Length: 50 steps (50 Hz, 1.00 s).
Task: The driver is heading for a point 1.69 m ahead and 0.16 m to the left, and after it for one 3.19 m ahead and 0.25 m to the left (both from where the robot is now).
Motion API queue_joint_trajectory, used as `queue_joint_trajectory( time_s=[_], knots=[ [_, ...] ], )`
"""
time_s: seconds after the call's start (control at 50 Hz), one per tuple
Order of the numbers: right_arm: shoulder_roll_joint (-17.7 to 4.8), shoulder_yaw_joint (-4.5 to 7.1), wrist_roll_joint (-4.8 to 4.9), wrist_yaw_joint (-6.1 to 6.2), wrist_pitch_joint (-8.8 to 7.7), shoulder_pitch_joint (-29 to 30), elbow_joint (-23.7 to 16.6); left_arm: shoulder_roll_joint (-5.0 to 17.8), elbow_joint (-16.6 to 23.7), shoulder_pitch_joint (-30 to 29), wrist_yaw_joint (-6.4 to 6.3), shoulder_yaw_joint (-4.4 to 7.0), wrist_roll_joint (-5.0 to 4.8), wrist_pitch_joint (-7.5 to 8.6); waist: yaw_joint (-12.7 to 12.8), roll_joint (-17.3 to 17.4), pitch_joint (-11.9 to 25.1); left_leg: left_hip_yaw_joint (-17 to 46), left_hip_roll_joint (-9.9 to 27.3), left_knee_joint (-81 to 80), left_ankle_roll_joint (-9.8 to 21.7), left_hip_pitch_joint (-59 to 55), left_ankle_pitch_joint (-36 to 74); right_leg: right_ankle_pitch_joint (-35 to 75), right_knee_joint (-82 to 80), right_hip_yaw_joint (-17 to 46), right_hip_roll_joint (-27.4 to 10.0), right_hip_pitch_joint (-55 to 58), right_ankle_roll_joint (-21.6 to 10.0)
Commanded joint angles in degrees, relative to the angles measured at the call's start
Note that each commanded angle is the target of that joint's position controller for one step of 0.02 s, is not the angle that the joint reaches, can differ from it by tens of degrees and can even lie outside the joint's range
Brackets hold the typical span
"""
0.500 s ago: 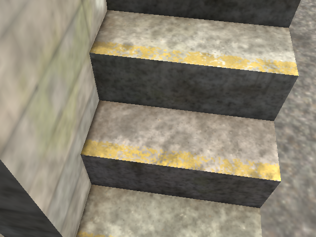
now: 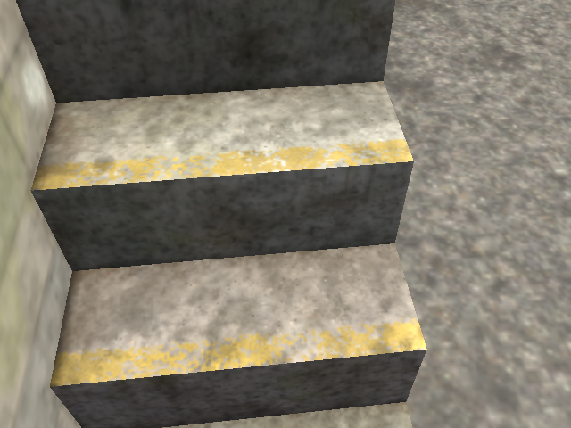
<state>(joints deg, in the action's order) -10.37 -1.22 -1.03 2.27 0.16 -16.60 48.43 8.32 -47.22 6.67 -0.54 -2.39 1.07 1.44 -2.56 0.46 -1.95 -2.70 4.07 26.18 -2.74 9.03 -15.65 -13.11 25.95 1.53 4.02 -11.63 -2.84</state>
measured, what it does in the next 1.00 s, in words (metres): stands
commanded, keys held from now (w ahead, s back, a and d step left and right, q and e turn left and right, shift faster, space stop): no key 0.98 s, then w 0.02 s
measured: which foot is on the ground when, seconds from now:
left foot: down 0.00-1.00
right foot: down 0.00-1.00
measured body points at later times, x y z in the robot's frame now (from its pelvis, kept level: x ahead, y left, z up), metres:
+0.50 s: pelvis +0.00 +0.01 +0.01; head +0.01 +0.01 +0.46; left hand +0.06 +0.26 -0.14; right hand +0.03 -0.23 -0.14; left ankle -0.02 +0.14 -0.74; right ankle +0.01 -0.09 -0.74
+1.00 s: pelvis -0.01 +0.04 +0.01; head +0.00 +0.04 +0.46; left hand +0.00 +0.28 -0.15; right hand -0.01 -0.19 -0.14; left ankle -0.02 +0.14 -0.74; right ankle +0.01 -0.09 -0.74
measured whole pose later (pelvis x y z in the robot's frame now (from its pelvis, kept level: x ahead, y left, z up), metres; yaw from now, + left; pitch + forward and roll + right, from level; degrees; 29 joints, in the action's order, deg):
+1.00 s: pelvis -0.01 +0.04 +0.01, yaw +0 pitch -2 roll +0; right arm -8.6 -0.6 -1.3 3.5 -0.9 -19.9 56.2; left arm 11.2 -60.9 15.4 -1.6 -0.1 0.3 -0.4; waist 0.4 -0.8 -2.9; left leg -4.0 0.6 20.7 0.7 7.1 -12.2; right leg -9.1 20.2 3.0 0.5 -9.6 0.6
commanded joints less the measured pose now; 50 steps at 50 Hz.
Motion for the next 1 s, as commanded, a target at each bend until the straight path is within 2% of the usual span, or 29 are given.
queue_joint_trajectory(
  time_s=[0.02, 0.08, 0.32, 0.74, 0.96, 1.0],
  knots=[
    [-5.9, 1.89, 0.36, 0.43, -1.24, -1.3, -1.8, 8.4, 0.7, 2.0, -0.23, 2.9, -0.17, 1.04, 1.5, -0.6, 1.5, 2.3, 2.4, -4.9, 0.7, 1.2, 7.3, 19.2, -4.4, 7.8, -9.2, 4.2, 0.1],
    [-5.9, 2.37, 0.7, 0.8, -1.29, -2.3, -0.8, 7.3, -0.4, 1.9, -0.18, 3.01, -0.48, 1.11, 1.4, -1.6, 3.5, 2.3, 2.4, -4.8, 1.0, -1.2, 8.8, 21.5, -4.7, 7.5, -9.2, 4.8, 0.0],
    [-6.1, 2.79, 0.03, 1.07, -0.51, -4.1, 2.2, 8.7, -5.6, 5.5, -0.66, 3.58, -0.65, -0.02, 1.5, -0.9, 0.3, 2.7, 3.1, -7.2, 1.6, -3.0, 8.1, 14.9, -7.1, 7.1, -8.9, 2.0, 0.4],
    [-3.8, 1.72, -0.15, 1.41, -1.07, -6.2, 6.0, 8.3, -10.7, 9.8, -0.96, 3.24, -0.62, -1.03, 2.7, -0.1, -2.3, 3.7, 3.0, -9.6, 3.0, -0.6, 4.5, 7.8, -9.0, 6.5, -9.1, 1.1, 0.9],
    [-3.5, 1.58, -0.35, 1.35, -1.54, -6.9, 6.2, 7.9, -12.5, 11.6, -1.23, 3.15, -0.83, -1.64, 3.0, -0.2, -2.5, 4.1, 2.7, -10.5, 3.7, 0.4, 4.5, 7.5, -9.0, 5.8, -9.1, 1.0, 1.4],
    [-2.7, 1.3, -0.41, 1.35, -1.62, -7.1, 6.3, 7.3, -12.9, 12.0, -1.28, 2.92, -0.71, -1.74, 3.0, 0.3, -1.6, 4.3, 2.6, -11.8, 3.9, 0.3, 1.6, 5.4, -9.6, 5.5, -8.9, 1.5, 1.5]
  ],
)
Velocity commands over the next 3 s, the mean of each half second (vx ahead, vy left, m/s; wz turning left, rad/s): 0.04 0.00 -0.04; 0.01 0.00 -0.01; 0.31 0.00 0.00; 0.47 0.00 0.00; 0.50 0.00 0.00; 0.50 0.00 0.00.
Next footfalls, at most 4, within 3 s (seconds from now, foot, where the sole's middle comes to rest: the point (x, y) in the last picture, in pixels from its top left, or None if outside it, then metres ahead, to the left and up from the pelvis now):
none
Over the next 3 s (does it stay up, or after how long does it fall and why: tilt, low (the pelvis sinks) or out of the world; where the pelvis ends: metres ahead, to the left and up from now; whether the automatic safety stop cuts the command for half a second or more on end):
stays up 0.02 0.05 0.01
